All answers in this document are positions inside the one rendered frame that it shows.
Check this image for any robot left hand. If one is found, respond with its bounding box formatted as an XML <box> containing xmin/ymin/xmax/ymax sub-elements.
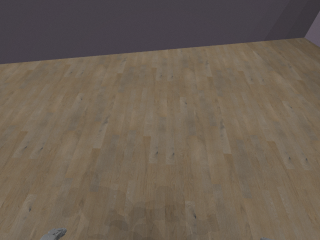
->
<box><xmin>40</xmin><ymin>227</ymin><xmax>67</xmax><ymax>240</ymax></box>

